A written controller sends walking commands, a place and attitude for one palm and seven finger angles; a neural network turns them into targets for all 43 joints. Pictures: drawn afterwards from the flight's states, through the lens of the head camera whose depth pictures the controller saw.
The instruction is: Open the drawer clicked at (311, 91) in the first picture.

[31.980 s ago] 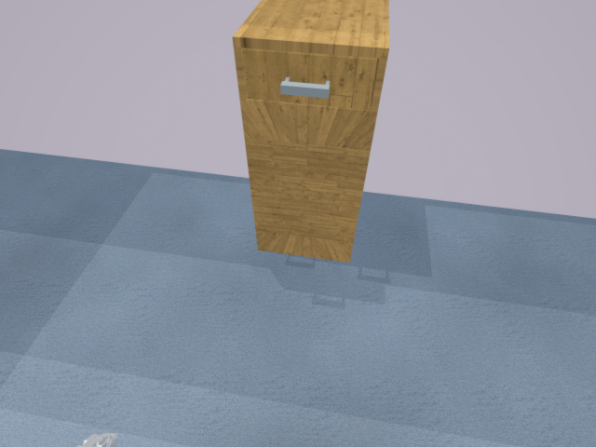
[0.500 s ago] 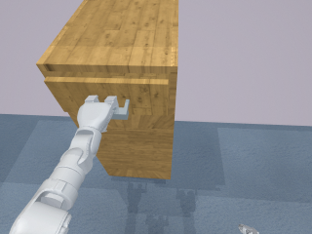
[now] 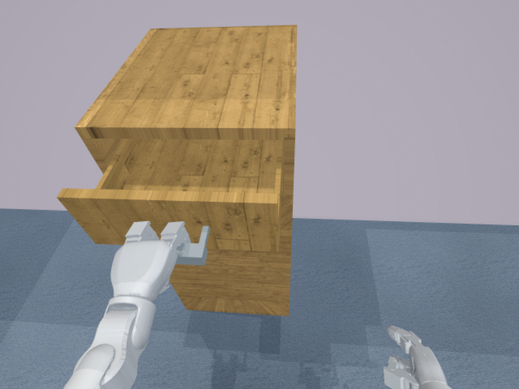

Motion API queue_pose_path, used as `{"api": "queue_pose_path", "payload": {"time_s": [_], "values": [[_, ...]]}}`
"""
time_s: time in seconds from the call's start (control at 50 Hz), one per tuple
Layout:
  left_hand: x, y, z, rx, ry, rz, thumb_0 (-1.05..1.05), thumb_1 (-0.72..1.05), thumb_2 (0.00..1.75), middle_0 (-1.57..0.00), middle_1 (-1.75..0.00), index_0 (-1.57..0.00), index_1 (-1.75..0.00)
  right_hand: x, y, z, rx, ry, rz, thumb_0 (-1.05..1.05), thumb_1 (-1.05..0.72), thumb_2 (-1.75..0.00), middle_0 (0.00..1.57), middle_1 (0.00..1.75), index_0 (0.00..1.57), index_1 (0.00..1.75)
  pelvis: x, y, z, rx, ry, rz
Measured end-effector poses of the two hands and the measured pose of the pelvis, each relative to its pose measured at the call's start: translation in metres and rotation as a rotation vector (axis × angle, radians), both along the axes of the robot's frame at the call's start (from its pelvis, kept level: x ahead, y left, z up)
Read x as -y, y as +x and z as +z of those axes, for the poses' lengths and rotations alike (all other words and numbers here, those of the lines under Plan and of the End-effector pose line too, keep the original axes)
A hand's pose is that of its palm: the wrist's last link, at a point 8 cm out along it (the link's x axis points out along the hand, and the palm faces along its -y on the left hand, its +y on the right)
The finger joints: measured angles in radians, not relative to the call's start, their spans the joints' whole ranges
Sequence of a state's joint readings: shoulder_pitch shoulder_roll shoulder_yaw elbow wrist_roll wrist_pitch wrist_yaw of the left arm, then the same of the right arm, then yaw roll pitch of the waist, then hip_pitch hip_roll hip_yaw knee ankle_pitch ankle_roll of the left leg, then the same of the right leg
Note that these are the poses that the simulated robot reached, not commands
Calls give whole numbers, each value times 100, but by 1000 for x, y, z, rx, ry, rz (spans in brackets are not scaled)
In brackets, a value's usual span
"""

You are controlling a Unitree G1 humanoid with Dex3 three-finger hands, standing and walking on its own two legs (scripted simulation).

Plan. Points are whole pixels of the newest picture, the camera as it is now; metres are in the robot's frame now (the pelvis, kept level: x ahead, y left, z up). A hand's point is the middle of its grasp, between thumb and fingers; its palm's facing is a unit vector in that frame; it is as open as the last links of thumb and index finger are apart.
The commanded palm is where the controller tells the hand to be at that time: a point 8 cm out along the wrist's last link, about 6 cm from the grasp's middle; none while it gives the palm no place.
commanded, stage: pull the drawer open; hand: left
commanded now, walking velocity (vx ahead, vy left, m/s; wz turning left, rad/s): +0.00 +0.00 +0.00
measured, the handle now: (169, 241) +0.34 +0.17 +0.04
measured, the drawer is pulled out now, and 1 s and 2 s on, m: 0.14 0.30 0.30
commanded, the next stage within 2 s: open the thumb to release the handle in 0.90 s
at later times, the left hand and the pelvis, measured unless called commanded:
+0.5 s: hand (138, 350) +0.18 +0.18 +0.02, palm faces +0.01 -0.13 -0.99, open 6.0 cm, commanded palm +0.12 +0.19 +0.08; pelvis +0.00 -0.01 -0.01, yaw -1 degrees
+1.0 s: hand out of the picture +0.13 +0.19 +0.02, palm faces +0.02 -0.11 -0.99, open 6.1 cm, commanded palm +0.10 +0.20 +0.08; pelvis -0.02 -0.02 -0.02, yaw -1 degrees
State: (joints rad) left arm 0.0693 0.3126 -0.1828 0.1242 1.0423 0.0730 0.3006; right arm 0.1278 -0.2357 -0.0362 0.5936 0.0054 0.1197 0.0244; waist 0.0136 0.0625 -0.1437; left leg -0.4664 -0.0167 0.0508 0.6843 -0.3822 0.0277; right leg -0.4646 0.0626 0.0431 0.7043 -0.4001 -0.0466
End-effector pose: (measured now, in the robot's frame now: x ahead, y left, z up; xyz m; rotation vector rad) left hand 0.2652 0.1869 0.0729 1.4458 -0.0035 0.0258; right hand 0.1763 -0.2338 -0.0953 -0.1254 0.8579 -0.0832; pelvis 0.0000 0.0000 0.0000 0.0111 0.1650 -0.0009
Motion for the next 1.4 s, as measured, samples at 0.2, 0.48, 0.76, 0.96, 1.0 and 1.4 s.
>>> {"api": "queue_pose_path", "payload": {"time_s": [0.2,0.48,0.76,0.96,1.0,1.4], "values": [[-1,-45,1,-1,-18,27,6,67,74,-28,-135,-41,-134,-25,38,14,108,40,109,1,-91,-90,20,30,20,30,5,0,-2,22,4,4],[-2,-104,3,-18,-7,36,5,67,73,-29,-135,-41,-135,-13,17,-2,64,40,137,2,-90,-90,20,30,20,30,14,-4,-10,14,12,-12],[-2,-155,4,-36,7,41,5,67,72,-30,-133,-41,-135,11,-6,-13,50,18,117,2,-90,-90,20,30,20,30,21,-14,-20,-6,26,-29],[-3,-160,3,-6,17,26,4,67,73,-30,-131,-38,-131,15,-5,-13,68,5,112,2,-90,-90,20,30,20,30,24,-21,-24,-9,28,-25],[-3,-160,3,-6,17,26,4,66,73,-30,-131,-38,-131,14,-4,-13,69,8,110,2,-90,-90,20,30,20,30,24,-21,-25,-9,28,-24],[-1,-154,6,10,7,74,0,5,54,-39,-127,-35,-126,-15,-3,-10,79,30,175,2,-90,-90,20,30,20,30,26,-32,-16,48,19,18]]}}
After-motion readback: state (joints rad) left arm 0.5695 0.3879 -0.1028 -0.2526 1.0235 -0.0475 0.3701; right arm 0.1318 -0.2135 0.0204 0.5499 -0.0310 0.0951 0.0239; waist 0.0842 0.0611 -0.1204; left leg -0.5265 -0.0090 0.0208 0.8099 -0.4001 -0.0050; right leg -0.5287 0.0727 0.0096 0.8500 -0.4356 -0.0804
